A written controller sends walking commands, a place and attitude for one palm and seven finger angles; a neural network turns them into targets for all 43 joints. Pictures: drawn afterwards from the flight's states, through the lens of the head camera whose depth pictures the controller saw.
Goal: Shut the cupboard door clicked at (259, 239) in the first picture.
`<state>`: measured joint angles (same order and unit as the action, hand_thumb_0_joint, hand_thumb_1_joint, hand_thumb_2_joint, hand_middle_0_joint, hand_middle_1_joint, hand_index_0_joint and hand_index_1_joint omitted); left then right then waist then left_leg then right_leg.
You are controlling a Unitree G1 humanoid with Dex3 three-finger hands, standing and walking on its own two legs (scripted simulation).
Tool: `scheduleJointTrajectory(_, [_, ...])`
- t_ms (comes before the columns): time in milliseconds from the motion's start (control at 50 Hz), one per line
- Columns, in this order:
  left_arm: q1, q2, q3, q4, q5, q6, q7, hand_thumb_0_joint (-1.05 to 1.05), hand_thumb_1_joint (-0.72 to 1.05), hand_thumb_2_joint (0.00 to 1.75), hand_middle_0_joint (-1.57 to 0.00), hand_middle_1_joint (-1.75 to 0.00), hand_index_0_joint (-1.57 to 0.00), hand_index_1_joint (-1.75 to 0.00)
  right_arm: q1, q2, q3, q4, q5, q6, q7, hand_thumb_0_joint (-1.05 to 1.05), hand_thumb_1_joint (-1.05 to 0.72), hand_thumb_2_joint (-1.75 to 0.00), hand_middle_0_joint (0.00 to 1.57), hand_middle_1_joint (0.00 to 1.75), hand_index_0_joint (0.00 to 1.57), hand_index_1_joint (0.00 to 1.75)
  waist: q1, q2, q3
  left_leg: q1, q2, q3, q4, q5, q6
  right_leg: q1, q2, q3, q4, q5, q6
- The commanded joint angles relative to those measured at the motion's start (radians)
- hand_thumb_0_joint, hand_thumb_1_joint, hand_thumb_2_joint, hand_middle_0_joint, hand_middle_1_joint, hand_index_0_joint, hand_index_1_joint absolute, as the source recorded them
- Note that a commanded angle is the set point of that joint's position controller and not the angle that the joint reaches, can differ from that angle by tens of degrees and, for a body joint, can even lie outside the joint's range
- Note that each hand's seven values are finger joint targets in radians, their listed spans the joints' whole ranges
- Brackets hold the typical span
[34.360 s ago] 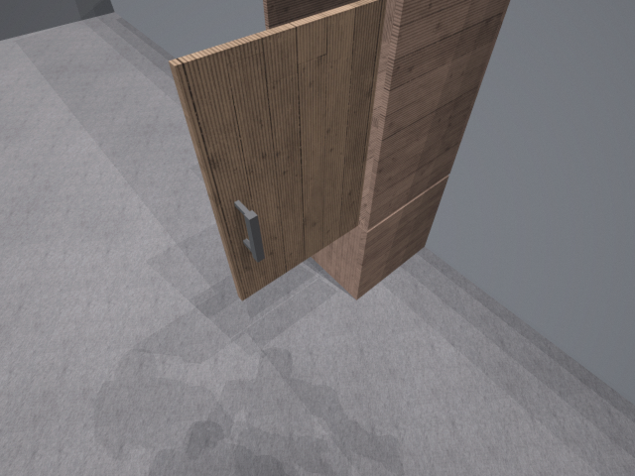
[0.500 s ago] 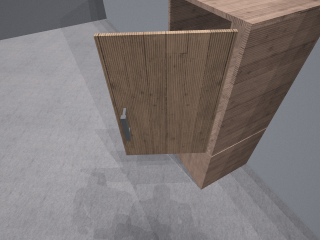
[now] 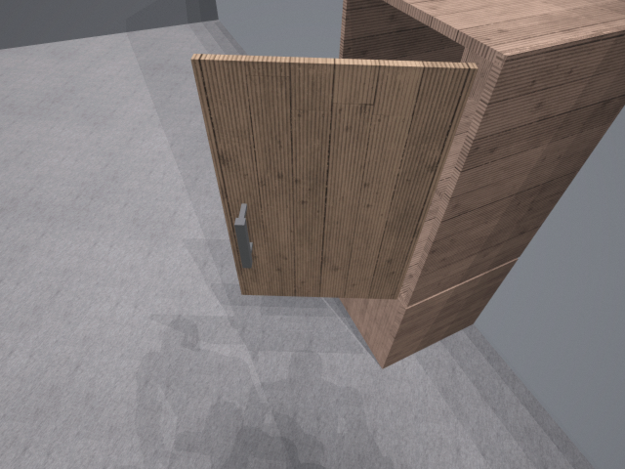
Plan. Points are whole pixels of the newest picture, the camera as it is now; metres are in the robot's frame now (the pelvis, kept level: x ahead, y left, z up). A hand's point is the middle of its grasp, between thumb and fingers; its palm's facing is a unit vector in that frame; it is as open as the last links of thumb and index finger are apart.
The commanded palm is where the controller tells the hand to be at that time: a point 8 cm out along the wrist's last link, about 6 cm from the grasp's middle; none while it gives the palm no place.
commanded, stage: come to a stop and stand still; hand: left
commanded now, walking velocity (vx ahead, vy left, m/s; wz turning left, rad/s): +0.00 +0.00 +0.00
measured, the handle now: (245, 236) +0.54 +0.17 -0.09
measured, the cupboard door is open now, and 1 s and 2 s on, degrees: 63 63 63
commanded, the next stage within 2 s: look again from close up in 1.00 s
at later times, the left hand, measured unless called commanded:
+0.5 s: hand out of the picture +0.06 +0.18 -0.17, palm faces +0.00 -0.97 -0.25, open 7.4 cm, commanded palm none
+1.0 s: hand out of the picture +0.07 +0.17 -0.17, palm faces +0.02 -0.97 -0.24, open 7.4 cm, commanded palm none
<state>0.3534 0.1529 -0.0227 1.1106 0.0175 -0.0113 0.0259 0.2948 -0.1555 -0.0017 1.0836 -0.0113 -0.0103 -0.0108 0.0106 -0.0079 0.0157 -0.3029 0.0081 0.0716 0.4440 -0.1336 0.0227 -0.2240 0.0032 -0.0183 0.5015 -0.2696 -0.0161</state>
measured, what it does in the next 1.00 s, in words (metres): shifts its weight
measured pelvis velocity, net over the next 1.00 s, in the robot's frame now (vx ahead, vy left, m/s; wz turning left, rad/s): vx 0.06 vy -0.03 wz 0.01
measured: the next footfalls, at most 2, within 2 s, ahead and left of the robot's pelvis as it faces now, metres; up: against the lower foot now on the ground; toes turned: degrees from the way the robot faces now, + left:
none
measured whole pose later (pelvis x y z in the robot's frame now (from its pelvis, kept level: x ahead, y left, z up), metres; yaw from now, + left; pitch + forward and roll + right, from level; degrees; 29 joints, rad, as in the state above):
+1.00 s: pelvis +0.06 -0.03 +0.00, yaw +1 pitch -1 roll +1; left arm 0.25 0.22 -0.01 1.10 0.01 -0.02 0.03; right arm 0.18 -0.21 0.02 1.12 -0.01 -0.01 -0.02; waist 0.02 -0.01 0.03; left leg -0.19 0.03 0.05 0.40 -0.20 -0.03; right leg -0.08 0.03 -0.04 0.40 -0.31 -0.05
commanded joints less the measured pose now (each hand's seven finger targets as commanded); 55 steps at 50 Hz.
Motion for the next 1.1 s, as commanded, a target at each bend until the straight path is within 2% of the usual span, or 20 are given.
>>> scheduleJointTrajectory(0, [0.028,0.129,0.022,-0.036,-0.002,-0.018,0.004,0.00,0.90,0.90,-0.20,-0.30,-0.20,-0.30,0.028,-0.119,-0.023,-0.028,0.001,-0.022,-0.012,0.00,-0.90,-0.90,0.20,0.30,0.20,0.30,-0.012,0.022,0.060,0.068,0.098,-0.135,-0.114,-0.163,0.016,-0.126,-0.092,0.121,-0.162,-0.121,-0.039])
scheduleJointTrajectory(40, [0.023,0.130,0.022,-0.036,-0.001,-0.018,0.005,0.00,0.90,0.90,-0.20,-0.30,-0.20,-0.30,0.021,-0.118,-0.022,-0.027,0.001,-0.022,-0.013,0.00,-0.90,-0.90,0.20,0.30,0.20,0.30,-0.010,0.026,0.076,0.065,0.097,-0.132,-0.114,-0.145,0.016,-0.122,-0.093,0.118,-0.163,-0.102,-0.038])
scheduleJointTrajectory(100, [0.005,0.141,0.025,-0.038,-0.003,-0.022,0.004,0.00,0.90,0.90,-0.20,-0.30,-0.20,-0.30,0.013,-0.126,-0.023,-0.026,0.001,-0.026,-0.013,0.00,-0.90,-0.90,0.20,0.30,0.20,0.30,-0.010,0.001,0.043,0.089,0.098,-0.123,-0.099,-0.091,0.013,-0.094,-0.099,0.118,-0.164,-0.064,-0.038])
scheduleJointTrajectory(140, [-0.005,0.147,0.026,-0.042,-0.002,-0.023,0.004,0.00,0.90,0.90,-0.20,-0.30,-0.20,-0.30,0.004,-0.130,-0.021,-0.025,0.001,-0.028,-0.014,0.00,-0.90,-0.90,0.20,0.30,0.20,0.30,-0.008,0.005,0.041,0.095,0.099,-0.117,-0.090,-0.035,0.014,-0.077,-0.102,0.117,-0.163,-0.017,-0.037])
scheduleJointTrajectory(180, [-0.015,0.154,0.029,-0.044,-0.003,-0.025,0.004,0.00,0.90,0.90,-0.20,-0.30,-0.20,-0.30,-0.006,-0.139,-0.021,-0.023,0.001,-0.032,-0.014,0.00,-0.90,-0.90,0.20,0.30,0.20,0.30,-0.005,0.018,0.009,0.116,0.103,-0.117,-0.084,0.009,0.015,-0.051,-0.102,0.115,-0.154,0.027,-0.036])
scheduleJointTrajectory(280, [-0.044,0.171,0.032,-0.049,-0.004,-0.023,0.003,0.00,0.90,0.90,-0.20,-0.30,-0.20,-0.30,-0.030,-0.152,-0.020,-0.019,0.000,-0.031,-0.016,0.00,-0.90,-0.90,0.20,0.30,0.20,0.30,-0.004,0.019,0.018,0.121,0.107,-0.117,-0.089,0.036,0.013,-0.031,-0.103,0.111,-0.157,0.058,-0.034])
scheduleJointTrajectory(340, [-0.055,0.178,0.032,-0.052,-0.003,-0.023,0.003,0.00,0.90,0.90,-0.20,-0.30,-0.20,-0.30,-0.043,-0.158,-0.018,-0.019,0.000,-0.028,-0.015,0.00,-0.90,-0.90,0.20,0.30,0.20,0.30,-0.004,-0.007,0.035,0.120,0.103,-0.116,-0.088,0.034,0.010,-0.032,-0.106,0.110,-0.167,0.062,-0.033])
scheduleJointTrajectory(480, [-0.077,0.206,0.038,-0.059,-0.004,-0.027,0.002,0.00,0.90,0.90,-0.20,-0.30,-0.20,-0.30,-0.067,-0.183,-0.017,-0.018,0.000,-0.031,-0.016,0.00,-0.90,-0.90,0.20,0.30,0.20,0.30,-0.004,0.002,-0.022,0.158,0.107,-0.106,-0.070,0.113,0.006,0.026,-0.115,0.109,-0.156,0.196,-0.032])
scheduleJointTrajectory(640, [-0.084,0.213,0.038,-0.054,-0.004,-0.023,0.002,0.00,0.90,0.90,-0.20,-0.30,-0.20,-0.30,-0.089,-0.187,-0.012,-0.010,0.000,-0.026,-0.017,0.00,-0.90,-0.90,0.20,0.30,0.20,0.30,-0.001,0.009,0.005,0.165,0.106,-0.102,-0.076,0.120,0.002,0.031,-0.117,0.101,-0.171,0.216,-0.027])
scheduleJointTrajectory(700, [-0.078,0.215,0.038,-0.051,-0.004,-0.026,0.003,0.00,0.90,0.90,-0.20,-0.30,-0.20,-0.30,-0.091,-0.189,-0.011,-0.009,0.000,-0.026,-0.019,0.00,-0.90,-0.90,0.20,0.30,0.20,0.30,-0.001,-0.008,-0.024,0.188,0.109,-0.098,-0.068,0.151,0.002,0.052,-0.119,0.102,-0.167,0.274,-0.026])
scheduleJointTrajectory(720, [-0.076,0.216,0.039,-0.051,-0.003,-0.026,0.004,0.00,0.90,0.90,-0.20,-0.30,-0.20,-0.30,-0.091,-0.186,-0.011,-0.008,0.001,-0.025,-0.019,0.00,-0.90,-0.90,0.20,0.30,0.20,0.30,0.000,-0.011,-0.011,0.180,0.107,-0.096,-0.065,0.155,0.002,0.054,-0.119,0.101,-0.168,0.296,-0.023])
scheduleJointTrajectory(760, [-0.073,0.217,0.039,-0.050,-0.004,-0.026,0.005,0.00,0.90,0.90,-0.20,-0.30,-0.20,-0.30,-0.091,-0.190,-0.010,-0.007,0.000,-0.025,-0.020,0.00,-0.90,-0.90,0.20,0.30,0.20,0.30,-0.001,-0.013,-0.026,0.186,0.107,-0.094,-0.062,0.168,-0.001,0.069,-0.122,0.096,-0.163,0.332,-0.022])
scheduleJointTrajectory(800, [-0.074,0.216,0.038,-0.048,-0.005,-0.025,0.005,0.00,0.90,0.90,-0.20,-0.30,-0.20,-0.30,-0.094,-0.194,-0.010,-0.005,0.000,-0.024,-0.021,0.00,-0.90,-0.90,0.20,0.30,0.20,0.30,-0.003,0.000,-0.029,0.194,0.108,-0.092,-0.063,0.168,-0.002,0.070,-0.122,0.097,-0.164,0.329,-0.024])
scheduleJointTrajectory(820, [-0.069,0.213,0.040,-0.048,-0.003,-0.025,0.006,0.00,0.90,0.90,-0.20,-0.30,-0.20,-0.30,-0.096,-0.185,-0.009,-0.004,0.001,-0.023,-0.022,0.00,-0.90,-0.90,0.20,0.30,0.20,0.30,0.001,-0.010,-0.003,0.185,0.107,-0.091,-0.063,0.165,-0.001,0.063,-0.119,0.094,-0.169,0.331,-0.021])
scheduleJointTrajectory(1080, [-0.044,0.197,0.039,-0.037,-0.005,-0.022,0.009,0.00,0.90,0.90,-0.20,-0.30,-0.20,-0.30,-0.084,-0.172,-0.005,0.007,0.001,-0.020,-0.026,0.00,-0.90,-0.90,0.20,0.30,0.20,0.30,0.001,0.002,-0.001,0.188,0.104,-0.088,-0.061,0.166,-0.005,0.083,-0.121,0.087,-0.177,0.355,-0.016])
